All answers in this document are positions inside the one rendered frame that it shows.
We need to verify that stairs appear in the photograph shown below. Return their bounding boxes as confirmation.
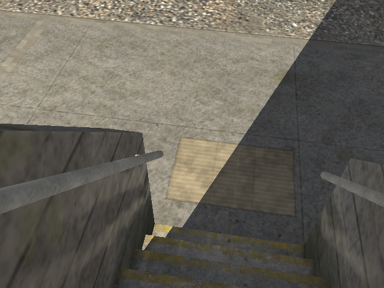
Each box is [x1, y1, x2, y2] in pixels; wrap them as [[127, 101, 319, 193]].
[[113, 224, 327, 288]]

